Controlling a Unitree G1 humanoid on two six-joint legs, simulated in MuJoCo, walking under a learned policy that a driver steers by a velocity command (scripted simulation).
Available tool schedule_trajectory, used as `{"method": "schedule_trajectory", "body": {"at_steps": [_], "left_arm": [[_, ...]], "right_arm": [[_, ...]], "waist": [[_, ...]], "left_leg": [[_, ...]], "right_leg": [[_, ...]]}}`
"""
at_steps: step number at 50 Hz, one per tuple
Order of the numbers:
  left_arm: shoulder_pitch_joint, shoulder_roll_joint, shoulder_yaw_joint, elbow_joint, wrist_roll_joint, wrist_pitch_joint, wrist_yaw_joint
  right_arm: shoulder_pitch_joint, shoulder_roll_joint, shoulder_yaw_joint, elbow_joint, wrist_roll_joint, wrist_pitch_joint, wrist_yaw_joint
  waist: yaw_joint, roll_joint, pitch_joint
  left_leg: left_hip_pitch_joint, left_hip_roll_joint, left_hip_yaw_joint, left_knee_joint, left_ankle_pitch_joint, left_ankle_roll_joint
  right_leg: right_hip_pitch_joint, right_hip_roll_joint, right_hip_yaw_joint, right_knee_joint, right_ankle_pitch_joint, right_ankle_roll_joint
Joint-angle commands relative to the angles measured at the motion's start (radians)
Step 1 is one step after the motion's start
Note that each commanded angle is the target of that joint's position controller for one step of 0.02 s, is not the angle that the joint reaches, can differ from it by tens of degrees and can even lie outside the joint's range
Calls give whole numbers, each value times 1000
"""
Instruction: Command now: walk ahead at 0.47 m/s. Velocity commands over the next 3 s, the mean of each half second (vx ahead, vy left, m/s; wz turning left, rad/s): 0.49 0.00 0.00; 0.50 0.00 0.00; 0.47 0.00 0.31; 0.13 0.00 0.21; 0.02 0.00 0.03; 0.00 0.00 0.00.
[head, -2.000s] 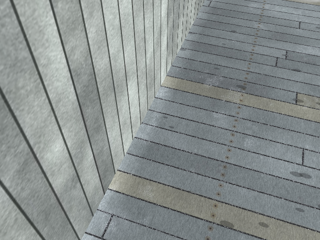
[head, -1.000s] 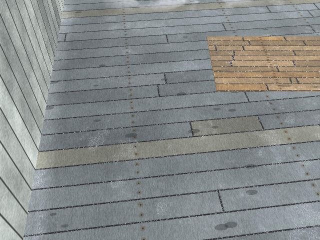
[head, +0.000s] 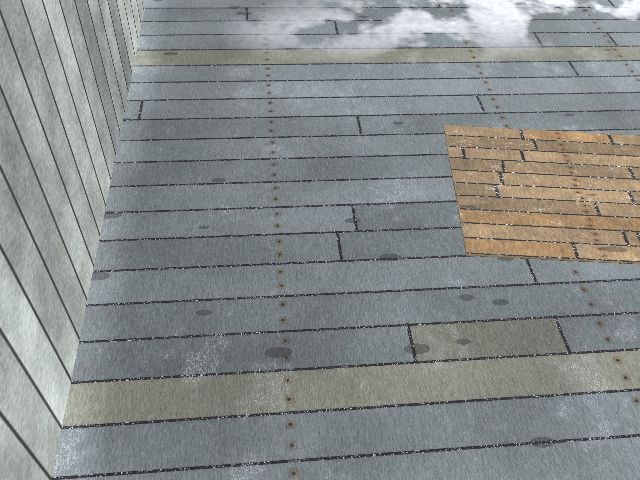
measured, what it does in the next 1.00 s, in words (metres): walks ahead: right foot, then left foot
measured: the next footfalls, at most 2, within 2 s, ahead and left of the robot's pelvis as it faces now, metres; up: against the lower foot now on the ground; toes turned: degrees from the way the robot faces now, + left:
right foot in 0.24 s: +0.32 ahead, -0.10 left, +0.00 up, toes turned -5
left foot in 0.78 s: +0.63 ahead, +0.06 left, +0.00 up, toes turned +4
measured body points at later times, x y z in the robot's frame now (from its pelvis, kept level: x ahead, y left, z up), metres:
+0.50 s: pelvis +0.30 -0.05 +0.00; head +0.32 -0.06 +0.45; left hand +0.27 +0.21 -0.15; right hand +0.39 -0.29 -0.15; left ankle +0.36 +0.11 -0.67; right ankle +0.28 -0.09 -0.75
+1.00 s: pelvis +0.58 +0.00 +0.00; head +0.60 +0.01 +0.45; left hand +0.66 +0.25 -0.15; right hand +0.58 -0.25 -0.15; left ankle +0.59 +0.06 -0.75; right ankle +0.61 -0.14 -0.68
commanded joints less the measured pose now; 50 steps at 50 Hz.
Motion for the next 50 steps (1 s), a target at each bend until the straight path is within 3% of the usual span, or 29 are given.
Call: {"method": "schedule_trajectory", "body": {"at_steps": [1, 4, 7, 8, 9, 10, 11, 12, 13, 14, 15, 16, 18, 20, 23, 28, 33, 35, 36, 38, 39, 40, 41, 42, 43, 44, 45, 46, 50], "left_arm": [[-125, 11, -6, -93, -2, -5, -5], [-192, -2, -17, -121, -8, -9, -10], [-238, 6, -19, -151, -14, -6, -5], [-210, 17, -14, -149, -18, -8, -7], [-144, 38, -6, -131, -17, -11, -1], [-2, 60, 5, -88, -12, -20, 8], [171, 105, 26, -20, 0, -28, 21], [316, 198, 49, -3, 29, -35, 32], [323, 245, 59, -5, 30, -27, 18], [260, 188, 51, -16, -22, -17, 11], [145, 122, 32, -27, -31, -22, 12], [97, 71, 20, -29, -23, -29, 11], [108, 16, 2, -5, -25, -38, 19], [166, 19, 0, 24, -29, -54, 23], [211, 47, 3, 33, -30, -63, 24], [291, 45, -7, 46, -30, -58, 24], [370, 61, -7, 81, -19, -46, 38], [354, 71, -6, 85, -13, -44, 45], [321, 87, -1, 80, -11, -47, 51], [277, 102, 4, 73, -12, -42, 51], [264, 94, -2, 56, -22, -43, 47], [391, -17, -25, 33, -64, -41, 31], [348, 52, -6, 47, -26, -38, 32], [243, 80, 7, 14, -20, -37, 30], [196, 72, 5, 4, -22, -43, 23], [175, 51, 6, 6, -17, -38, 20], [204, 25, 2, 7, -3, -24, 15], [212, 8, -1, 16, 4, -12, 10], [86, 15, 2, -36, 5, 10, -1]], "right_arm": [[59, -119, -18, -23, 0, -17, -2], [53, -114, -15, -31, 4, -26, -1], [71, -114, -12, -20, -1, -29, -6], [40, -114, -8, -24, -4, -28, -3], [27, -128, -11, -26, -2, -28, -3], [20, -138, -11, -29, -3, -27, -4], [16, -166, -17, -29, -9, -19, -5], [64, -113, -2, -50, -11, -16, -8], [236, -7, 10, -43, 25, -7, -3], [141, -101, -11, -45, -5, 0, -10], [25, -99, -14, -80, -11, -2, -7], [-38, -99, -18, -92, -18, -1, 1], [-35, -90, -27, -91, -47, 28, 22], [-48, -53, -26, -93, -48, 50, 37], [-151, -48, -25, -123, -46, 66, 40], [-377, -46, -12, -195, -29, 62, 44], [-499, -59, -8, -234, -26, 57, 47], [-480, -72, -13, -234, -27, 48, 43], [-427, -84, -17, -218, -20, 41, 35], [-187, -121, -38, -134, -26, 26, 16], [-41, -157, -50, -92, -49, 14, 3], [74, -278, -82, -83, -69, 16, -5], [8, -231, -76, -88, -35, 30, 8], [-127, -196, -64, -110, -17, 33, 10], [-197, -130, -47, -122, -17, 29, 13], [-219, -95, -33, -114, -15, 23, 14], [-209, -74, -24, -97, -9, 16, 8], [-178, -59, -17, -81, -11, 7, 7], [-95, -112, -22, -52, -10, -15, 5]], "waist": [[-3, 94, 146], [-6, 106, 124], [-4, 118, 138], [18, 167, 114], [45, 175, 70], [107, 166, -2], [170, 146, -108], [191, 35, -227], [94, -166, -372], [105, 16, -315], [72, 29, -120], [57, 52, -24], [6, 8, 17], [-7, -1, 30], [-4, -7, 64], [50, -11, 105], [87, -15, 129], [62, -17, 120], [26, -38, 94], [-80, -13, -24], [-131, 5, -110], [-102, 248, -267], [-84, 189, -291], [-39, 139, -105], [-15, 83, -13], [10, 55, 60], [37, 101, 75], [42, 98, 76], [39, 86, 106]], "left_leg": [[6, 261, -187, -138, 170, 123], [-17, 229, -105, -91, 422, 106], [18, 258, -100, -82, 562, 105], [34, 241, -75, -26, 704, 90], [56, 243, -62, 65, 893, 80], [58, 233, -50, 224, 1024, 65], [1, 201, -30, 438, 929, 48], [-192, 150, -4, 754, 493, 33], [-512, -22, -42, 1136, -350, 2], [-575, 25, -147, 1181, -252, 26], [-611, 81, -125, 1129, -131, 27], [-590, 108, -105, 1087, -83, 24], [-498, 146, -103, 992, -53, 12], [-483, 149, -83, 937, -45, -3], [-567, 166, -42, 839, 43, -26], [-596, 148, 17, 547, 205, -45], [-596, 108, 40, 380, 212, -6], [-547, 83, 46, 339, 145, 26], [-468, 56, 49, 333, 124, 44], [-212, -3, 67, 246, 102, 84], [20, 97, -38, 207, 102, 116], [380, 418, -504, 179, 23, 264], [351, 447, -700, 55, -55, 270], [187, 396, -528, 25, -123, 231], [49, 358, -422, -23, -93, 202], [-62, 298, -333, -60, -57, 145], [-123, 277, -280, -81, -17, 131], [-148, 257, -248, -89, 34, 126], [-147, 244, -183, -126, 138, 147]], "right_leg": [[-187, -11, -15, -85, 77, 17], [-67, 18, -57, -230, 151, 2], [26, 39, -87, -319, 133, -48], [89, 62, -96, -348, 111, -69], [183, 100, -114, -358, 68, -88], [334, 130, -105, -400, 68, -107], [547, 104, -85, -440, 107, -128], [780, -136, 185, -437, 72, -160], [1032, -408, 692, -546, 154, -321], [924, -339, 709, -630, 27, -286], [743, -293, 512, -670, 11, -246], [607, -252, 420, -717, 62, -221], [470, -183, 270, -759, 154, -184], [446, -154, 204, -781, 235, -181], [457, -124, 129, -807, 292, -170], [511, -90, 68, -824, 388, -140], [678, -137, 64, -796, 473, -147], [729, -156, 51, -730, 631, -144], [729, -156, 45, -675, 768, -130], [714, -127, 15, -393, 894, -105], [555, -88, -5, -179, 662, -92], [173, 69, -72, 247, 97, -35], [39, 130, 63, 382, -352, -49], [-28, 60, 93, 378, -258, -55], [-13, 21, 93, 318, -174, -54], [20, -7, 83, 246, -137, -52], [67, -19, 78, 193, -114, -36], [95, -21, 69, 172, -102, -22], [1, -39, 32, 37, -7, 26]]}}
